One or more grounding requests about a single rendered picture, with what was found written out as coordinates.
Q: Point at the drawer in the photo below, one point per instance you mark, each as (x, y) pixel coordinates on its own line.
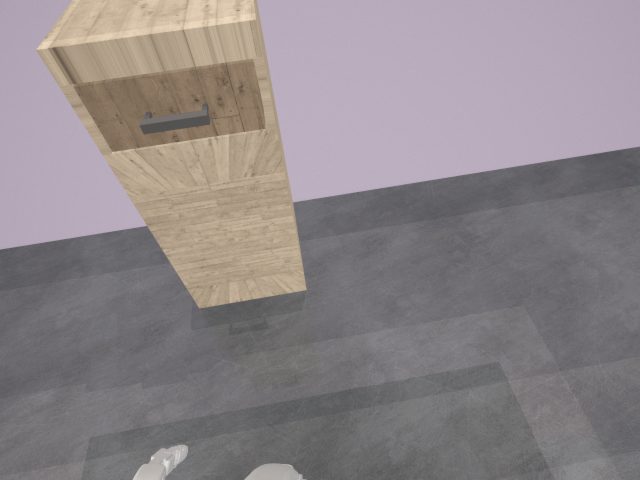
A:
(230, 89)

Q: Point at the cabinet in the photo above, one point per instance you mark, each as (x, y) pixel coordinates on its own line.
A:
(220, 207)

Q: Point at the robot left hand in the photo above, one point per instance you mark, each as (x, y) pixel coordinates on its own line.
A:
(162, 463)

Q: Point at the handle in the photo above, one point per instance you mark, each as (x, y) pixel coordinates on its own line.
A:
(173, 122)

